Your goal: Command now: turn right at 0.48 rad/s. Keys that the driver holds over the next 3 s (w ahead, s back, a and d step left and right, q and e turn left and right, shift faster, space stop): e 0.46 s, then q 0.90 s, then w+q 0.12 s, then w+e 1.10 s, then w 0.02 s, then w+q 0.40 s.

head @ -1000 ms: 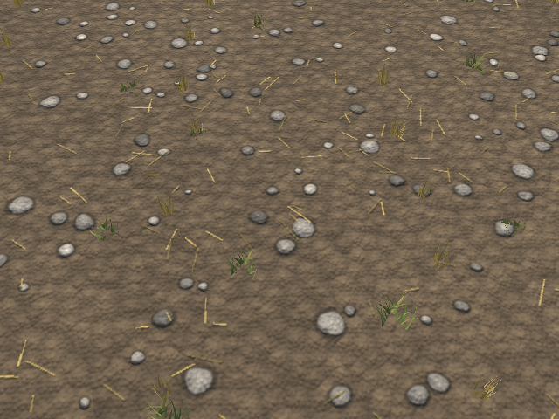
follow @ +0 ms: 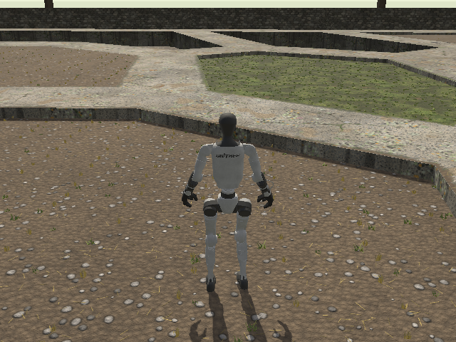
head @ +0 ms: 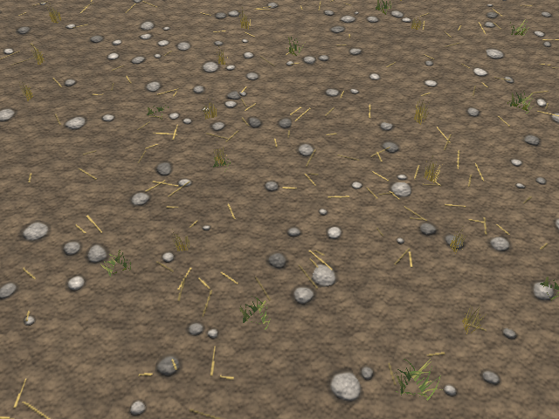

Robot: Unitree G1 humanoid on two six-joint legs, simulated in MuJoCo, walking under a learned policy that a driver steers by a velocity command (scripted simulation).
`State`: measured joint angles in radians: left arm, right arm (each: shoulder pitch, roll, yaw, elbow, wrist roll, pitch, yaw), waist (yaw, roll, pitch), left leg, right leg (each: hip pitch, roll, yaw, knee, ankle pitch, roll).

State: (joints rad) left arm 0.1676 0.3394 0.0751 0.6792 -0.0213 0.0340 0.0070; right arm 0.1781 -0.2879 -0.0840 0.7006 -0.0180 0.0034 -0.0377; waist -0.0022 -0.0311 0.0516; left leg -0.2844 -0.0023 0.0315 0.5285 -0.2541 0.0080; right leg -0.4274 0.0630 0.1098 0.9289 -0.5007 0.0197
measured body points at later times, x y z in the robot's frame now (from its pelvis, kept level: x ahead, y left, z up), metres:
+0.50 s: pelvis +0.00 -0.05 +0.01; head +0.03 -0.09 +0.46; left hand +0.22 +0.18 -0.06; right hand +0.08 -0.37 -0.10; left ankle +0.06 +0.10 -0.68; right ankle -0.01 -0.14 -0.73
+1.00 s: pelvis +0.02 -0.04 +0.00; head +0.05 -0.04 +0.45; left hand +0.19 +0.23 -0.10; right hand +0.14 -0.34 -0.09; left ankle +0.03 +0.09 -0.70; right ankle -0.01 -0.14 -0.73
